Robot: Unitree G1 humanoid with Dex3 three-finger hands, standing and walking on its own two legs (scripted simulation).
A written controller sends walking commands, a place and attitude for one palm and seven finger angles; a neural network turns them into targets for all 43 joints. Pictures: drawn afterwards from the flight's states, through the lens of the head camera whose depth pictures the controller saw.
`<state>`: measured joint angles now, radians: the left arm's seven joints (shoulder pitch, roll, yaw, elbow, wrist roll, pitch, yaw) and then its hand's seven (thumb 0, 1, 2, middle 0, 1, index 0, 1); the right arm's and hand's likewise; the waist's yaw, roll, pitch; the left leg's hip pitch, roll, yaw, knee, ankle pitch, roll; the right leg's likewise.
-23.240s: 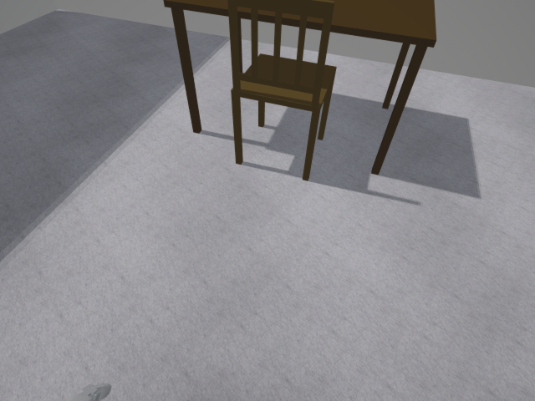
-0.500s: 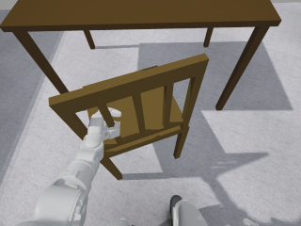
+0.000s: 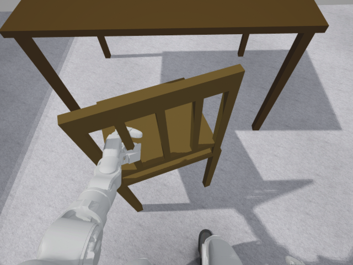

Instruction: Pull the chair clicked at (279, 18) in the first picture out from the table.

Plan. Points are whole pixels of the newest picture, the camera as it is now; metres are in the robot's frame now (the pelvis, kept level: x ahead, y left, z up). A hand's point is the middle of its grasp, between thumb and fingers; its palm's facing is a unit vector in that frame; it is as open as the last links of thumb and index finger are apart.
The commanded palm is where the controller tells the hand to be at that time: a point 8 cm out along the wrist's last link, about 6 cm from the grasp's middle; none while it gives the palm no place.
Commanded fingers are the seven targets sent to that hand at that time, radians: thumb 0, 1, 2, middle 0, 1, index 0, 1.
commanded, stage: step backward, pulling the chair out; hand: left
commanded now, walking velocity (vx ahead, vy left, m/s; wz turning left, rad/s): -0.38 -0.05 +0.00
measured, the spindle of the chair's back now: (163, 136) +0.44 +0.04 -0.08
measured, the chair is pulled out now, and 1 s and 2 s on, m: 0.27 0.27 0.29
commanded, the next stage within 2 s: stop walking, hand still on the chair in 1.06 s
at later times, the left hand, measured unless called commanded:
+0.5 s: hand (135, 152) +0.38 +0.11 -0.05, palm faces -0.03 -0.98 -0.20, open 5.5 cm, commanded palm +0.40 +0.16 -0.04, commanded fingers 0.00 0.90 0.90 -0.50 -1.45 -0.50 -1.45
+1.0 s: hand (135, 152) +0.38 +0.11 -0.05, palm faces +0.00 -0.98 -0.20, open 5.5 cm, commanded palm +0.40 +0.16 -0.04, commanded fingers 0.00 0.90 0.90 -0.50 -1.45 -0.50 -1.45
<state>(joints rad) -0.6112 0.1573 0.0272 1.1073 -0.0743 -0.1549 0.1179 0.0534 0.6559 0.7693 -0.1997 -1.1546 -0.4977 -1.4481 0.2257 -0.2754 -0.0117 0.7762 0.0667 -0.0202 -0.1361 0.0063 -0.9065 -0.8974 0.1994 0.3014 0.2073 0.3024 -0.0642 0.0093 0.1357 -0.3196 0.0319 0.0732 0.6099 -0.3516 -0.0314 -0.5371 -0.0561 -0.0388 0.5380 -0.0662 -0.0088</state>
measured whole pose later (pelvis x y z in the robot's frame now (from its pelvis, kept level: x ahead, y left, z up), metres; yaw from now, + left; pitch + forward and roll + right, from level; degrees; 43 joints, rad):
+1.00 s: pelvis +0.00 +0.00 +0.00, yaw +0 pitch +3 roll +2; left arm -0.60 0.15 0.01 1.08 -0.08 -0.13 0.11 0.05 0.65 0.77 -0.20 -1.17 -0.50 -1.45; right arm 0.23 -0.26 -0.01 0.77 0.06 0.00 -0.14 0.01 -0.91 -0.90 0.20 0.30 0.21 0.30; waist -0.07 0.02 0.13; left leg -0.33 0.03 0.06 0.66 -0.38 -0.03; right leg -0.54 -0.06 -0.05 0.58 -0.10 -0.01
